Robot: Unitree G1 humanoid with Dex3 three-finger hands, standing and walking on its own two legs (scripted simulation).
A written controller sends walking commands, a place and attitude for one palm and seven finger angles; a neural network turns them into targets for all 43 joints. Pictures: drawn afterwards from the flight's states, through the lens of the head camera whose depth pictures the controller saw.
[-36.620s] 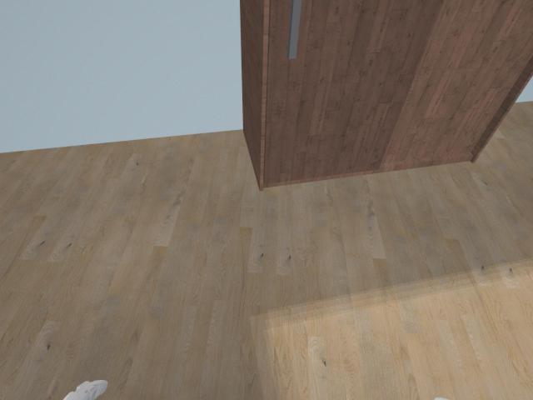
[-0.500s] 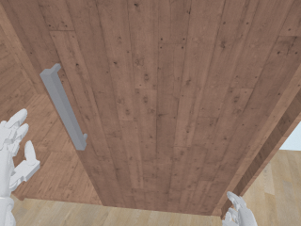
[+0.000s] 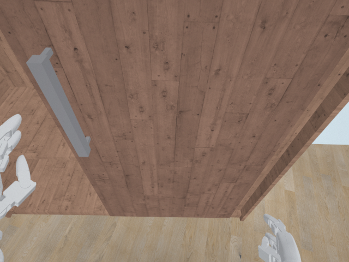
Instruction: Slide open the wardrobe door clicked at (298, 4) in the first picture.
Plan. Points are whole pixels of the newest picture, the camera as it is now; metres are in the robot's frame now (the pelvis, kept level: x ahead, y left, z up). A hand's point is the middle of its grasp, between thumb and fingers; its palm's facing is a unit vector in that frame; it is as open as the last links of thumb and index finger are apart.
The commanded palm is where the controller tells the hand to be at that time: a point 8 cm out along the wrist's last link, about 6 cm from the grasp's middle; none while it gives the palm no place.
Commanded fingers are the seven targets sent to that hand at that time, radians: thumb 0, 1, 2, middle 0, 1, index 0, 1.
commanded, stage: step back with the hand held close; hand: left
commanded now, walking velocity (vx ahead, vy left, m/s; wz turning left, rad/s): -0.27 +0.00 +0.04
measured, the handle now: (69, 110) +0.41 +0.29 +0.11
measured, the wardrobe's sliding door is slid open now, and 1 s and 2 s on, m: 0.56 0.56 0.56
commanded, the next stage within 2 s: stop stepping back and stand still in 0.74 s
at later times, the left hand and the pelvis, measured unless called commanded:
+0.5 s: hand out of the picture +0.12 +0.27 +0.16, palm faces +0.47 -0.80 -0.37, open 7.4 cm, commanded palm +0.06 +0.31 +0.18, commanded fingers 0.00 0.90 0.90 -0.20 -0.30 -0.20 -0.30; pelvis -0.07 +0.01 -0.02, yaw +2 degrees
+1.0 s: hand out of the picture +0.06 +0.25 +0.17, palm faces +0.35 -0.82 -0.44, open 7.4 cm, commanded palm +0.00 +0.30 +0.18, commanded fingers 0.00 0.90 0.90 -0.20 -0.30 -0.20 -0.30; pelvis -0.14 +0.00 -0.02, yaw -1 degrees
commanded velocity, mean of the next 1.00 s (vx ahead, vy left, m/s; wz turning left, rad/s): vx -0.23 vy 0.01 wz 0.00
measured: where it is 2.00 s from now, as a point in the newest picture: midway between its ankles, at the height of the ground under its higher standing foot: outside the picture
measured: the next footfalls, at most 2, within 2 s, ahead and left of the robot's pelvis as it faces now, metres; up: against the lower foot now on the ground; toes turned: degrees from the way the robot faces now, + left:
right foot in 0.74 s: -0.18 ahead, -0.12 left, +0.00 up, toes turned +1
left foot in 1.10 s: -0.03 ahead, +0.10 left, +0.00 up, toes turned -2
